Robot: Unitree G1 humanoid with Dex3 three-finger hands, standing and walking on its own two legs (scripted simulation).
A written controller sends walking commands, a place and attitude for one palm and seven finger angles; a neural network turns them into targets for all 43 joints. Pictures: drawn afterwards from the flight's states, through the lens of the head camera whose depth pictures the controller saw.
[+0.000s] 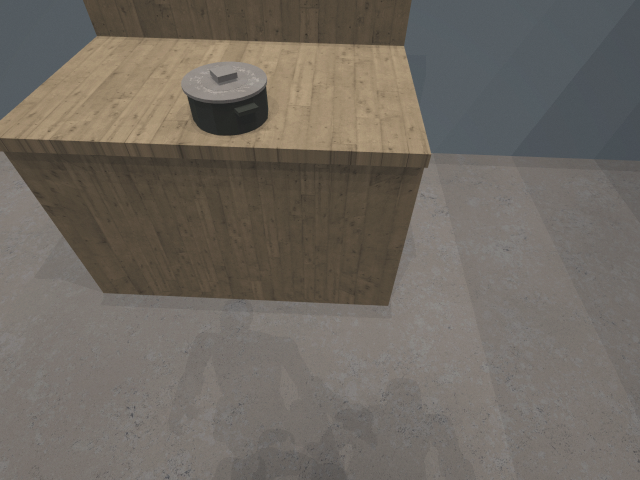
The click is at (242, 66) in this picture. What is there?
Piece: lid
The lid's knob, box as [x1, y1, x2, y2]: [209, 65, 237, 82]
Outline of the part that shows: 236,72 228,65 209,69 210,74 218,82 237,77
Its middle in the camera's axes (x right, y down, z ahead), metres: -0.24 -0.40 +0.94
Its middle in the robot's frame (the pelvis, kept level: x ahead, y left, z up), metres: +0.97 +0.29 +0.05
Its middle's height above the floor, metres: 0.83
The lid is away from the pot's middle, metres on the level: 0.00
